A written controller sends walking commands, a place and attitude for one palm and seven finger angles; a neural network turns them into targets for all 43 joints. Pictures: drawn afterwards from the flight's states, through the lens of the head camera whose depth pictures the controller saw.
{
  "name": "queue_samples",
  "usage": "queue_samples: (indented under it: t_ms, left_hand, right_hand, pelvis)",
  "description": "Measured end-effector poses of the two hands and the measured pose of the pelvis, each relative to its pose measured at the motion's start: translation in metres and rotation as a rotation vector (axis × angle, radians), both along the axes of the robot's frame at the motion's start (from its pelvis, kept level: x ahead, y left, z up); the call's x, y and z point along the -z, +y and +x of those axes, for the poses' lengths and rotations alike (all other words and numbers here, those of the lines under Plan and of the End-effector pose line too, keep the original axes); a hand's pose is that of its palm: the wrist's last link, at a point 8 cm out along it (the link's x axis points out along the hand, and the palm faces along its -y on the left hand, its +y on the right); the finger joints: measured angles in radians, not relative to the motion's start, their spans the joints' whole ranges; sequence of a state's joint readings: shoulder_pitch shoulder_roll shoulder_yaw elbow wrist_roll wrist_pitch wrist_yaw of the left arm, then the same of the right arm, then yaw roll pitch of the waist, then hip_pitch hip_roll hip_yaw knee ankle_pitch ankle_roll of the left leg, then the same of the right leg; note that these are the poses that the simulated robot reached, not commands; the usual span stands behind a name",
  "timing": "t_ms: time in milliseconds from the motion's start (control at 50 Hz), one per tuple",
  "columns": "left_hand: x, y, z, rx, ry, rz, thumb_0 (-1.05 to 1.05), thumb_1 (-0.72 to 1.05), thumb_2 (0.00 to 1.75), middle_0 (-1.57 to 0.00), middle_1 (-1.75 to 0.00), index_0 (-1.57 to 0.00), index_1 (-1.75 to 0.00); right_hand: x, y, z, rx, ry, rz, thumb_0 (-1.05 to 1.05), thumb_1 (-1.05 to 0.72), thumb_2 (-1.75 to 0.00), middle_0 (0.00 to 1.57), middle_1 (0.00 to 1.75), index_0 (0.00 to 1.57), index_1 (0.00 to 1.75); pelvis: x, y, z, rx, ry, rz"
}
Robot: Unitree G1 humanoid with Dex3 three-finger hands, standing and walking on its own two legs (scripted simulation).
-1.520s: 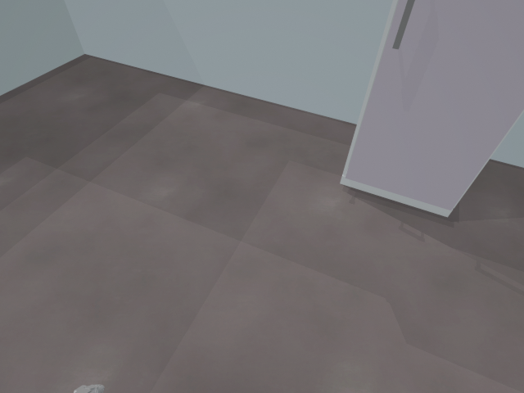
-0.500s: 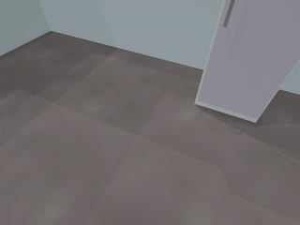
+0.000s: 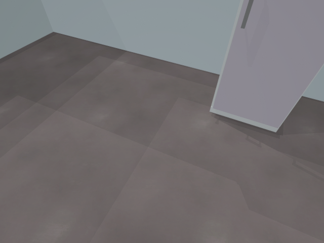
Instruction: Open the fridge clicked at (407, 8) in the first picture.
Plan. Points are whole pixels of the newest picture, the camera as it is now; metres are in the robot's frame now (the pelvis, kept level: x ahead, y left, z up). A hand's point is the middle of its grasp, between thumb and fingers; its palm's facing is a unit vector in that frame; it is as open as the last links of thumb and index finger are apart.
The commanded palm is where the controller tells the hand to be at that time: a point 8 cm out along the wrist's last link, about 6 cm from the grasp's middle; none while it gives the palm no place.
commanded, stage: walk to a spot facing it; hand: left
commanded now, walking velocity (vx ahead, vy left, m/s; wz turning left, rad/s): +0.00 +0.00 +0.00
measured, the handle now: out of the picture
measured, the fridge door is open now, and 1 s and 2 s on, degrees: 0 0 0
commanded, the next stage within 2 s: turn to face it in 1.38 s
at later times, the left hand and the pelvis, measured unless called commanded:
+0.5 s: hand out of the picture +0.14 +0.15 -0.19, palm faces -0.14 -0.97 -0.21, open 7.4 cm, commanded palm none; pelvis +0.08 -0.04 -0.03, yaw -11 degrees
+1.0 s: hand (129, 168) +0.40 +0.15 -0.19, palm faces -0.38 -0.91 -0.18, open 7.4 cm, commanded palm none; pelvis +0.30 -0.03 -0.01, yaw -28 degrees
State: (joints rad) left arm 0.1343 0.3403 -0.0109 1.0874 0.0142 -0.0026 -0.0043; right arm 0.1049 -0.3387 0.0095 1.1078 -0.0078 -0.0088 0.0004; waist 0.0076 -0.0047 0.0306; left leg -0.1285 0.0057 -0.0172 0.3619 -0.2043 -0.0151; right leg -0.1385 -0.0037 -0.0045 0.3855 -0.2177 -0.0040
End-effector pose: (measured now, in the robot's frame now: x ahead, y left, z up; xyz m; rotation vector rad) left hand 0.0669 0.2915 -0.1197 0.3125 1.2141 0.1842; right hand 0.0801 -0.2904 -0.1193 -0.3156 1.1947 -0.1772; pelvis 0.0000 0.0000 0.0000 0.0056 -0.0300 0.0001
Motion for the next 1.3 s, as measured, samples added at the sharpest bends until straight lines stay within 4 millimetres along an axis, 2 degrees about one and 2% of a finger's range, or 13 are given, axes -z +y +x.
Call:
queue_samples:
  t_ms: [160,300,360,460,540,640,720,840,900,1000,1100,1200,1300]
  left_hand:
    - [0.008,-0.010,-0.001,0.001,0.027,-0.024,0.01,0.91,0.90,-0.20,-0.30,-0.20,-0.30]
    - [0.030,-0.036,-0.006,0.029,0.146,-0.099,0.01,0.91,0.90,-0.20,-0.29,-0.20,-0.30]
    - [0.030,-0.055,0.012,0.063,0.181,-0.115,0.01,0.91,0.90,-0.20,-0.29,-0.20,-0.30]
    - [0.039,-0.086,0.060,0.104,0.092,-0.120,0.01,0.91,0.90,-0.20,-0.30,-0.20,-0.30]
    - [0.031,-0.101,0.078,0.107,0.096,-0.120,0.00,0.91,0.90,-0.20,-0.30,-0.20,-0.30]
    - [0.022,-0.111,0.099,0.157,0.181,-0.128,0.00,0.91,0.90,-0.20,-0.30,-0.20,-0.30]
    - [0.024,-0.108,0.128,0.175,0.217,-0.132,0.00,0.91,0.90,-0.20,-0.30,-0.20,-0.30]
    - [0.046,-0.088,0.195,0.181,0.233,-0.134,0.01,0.90,0.90,-0.20,-0.30,-0.21,-0.30]
    - [0.057,-0.080,0.244,0.220,0.236,-0.129,0.01,0.91,0.90,-0.20,-0.30,-0.20,-0.30]
    - [0.043,-0.093,0.351,0.339,0.136,-0.137,0.01,0.91,0.90,-0.20,-0.29,-0.20,-0.30]
    - [0.025,-0.132,0.449,0.447,0.025,-0.160,0.01,0.91,0.90,-0.20,-0.29,-0.20,-0.30]
    - [0.019,-0.190,0.524,0.568,-0.009,-0.180,0.01,0.91,0.90,-0.19,-0.29,-0.19,-0.30]
    - [0.024,-0.267,0.585,0.699,-0.014,-0.200,0.01,0.91,0.90,-0.19,-0.29,-0.20,-0.30]
  right_hand:
    - [0.006,0.009,-0.002,0.021,-0.003,0.017,0.00,-0.90,-0.90,0.20,0.30,0.20,0.30]
    - [0.026,0.026,-0.033,0.139,0.042,0.078,0.00,-0.90,-0.90,0.20,0.30,0.20,0.30]
    - [0.034,0.027,-0.055,0.213,0.090,0.104,0.00,-0.90,-0.90,0.20,0.30,0.20,0.30]
    - [0.053,0.016,-0.079,0.282,0.229,0.136,0.00,-0.90,-0.90,0.20,0.30,0.20,0.30]
    - [0.042,0.005,-0.045,0.298,0.211,0.134,0.01,-0.90,-0.90,0.20,0.30,0.20,0.29]
    - [0.024,-0.006,0.038,0.322,0.024,0.130,0.01,-0.90,-0.90,0.20,0.30,0.20,0.29]
    - [0.013,-0.008,0.108,0.313,-0.098,0.130,0.01,-0.90,-0.90,0.20,0.30,0.20,0.29]
    - [0.010,0.000,0.208,0.279,-0.215,0.094,0.00,-0.90,-0.90,0.20,0.30,0.20,0.29]
    - [0.009,0.004,0.229,0.308,-0.253,0.061,0.00,-0.90,-0.90,0.20,0.30,0.20,0.30]
    - [0.003,0.020,0.207,0.446,-0.167,0.062,0.00,-0.90,-0.90,0.20,0.30,0.20,0.30]
    - [0.003,0.029,0.165,0.611,-0.016,0.055,-0.01,-0.93,-0.90,0.20,0.30,0.20,0.30]
    - [0.006,0.046,0.133,0.742,0.133,0.093,0.00,-0.92,-0.90,0.20,0.30,0.20,0.29]
    - [0.014,0.064,0.120,0.864,0.261,0.169,0.00,-0.91,-0.90,0.20,0.30,0.20,0.29]
  pelvis:
    - [0.004,0.000,0.007,0.037,0.007,-0.005]
    - [0.015,-0.003,0.033,0.119,0.030,0.010]
    - [0.016,-0.012,0.048,0.159,0.029,0.015]
    - [0.029,-0.034,0.072,0.187,0.023,0.003]
    - [0.019,-0.042,0.096,0.217,0.028,-0.006]
    - [0.006,-0.045,0.131,0.273,0.050,0.007]
    - [0.005,-0.042,0.164,0.313,0.059,0.002]
    - [0.021,-0.030,0.232,0.368,0.055,-0.017]
    - [0.027,-0.024,0.260,0.418,0.036,-0.018]
    - [0.011,-0.026,0.300,0.482,0.023,-0.024]
    - [0.002,-0.034,0.339,0.541,0.034,-0.014]
    - [0.003,-0.052,0.376,0.599,0.038,-0.004]
    - [0.010,-0.084,0.410,0.659,0.042,0.000]
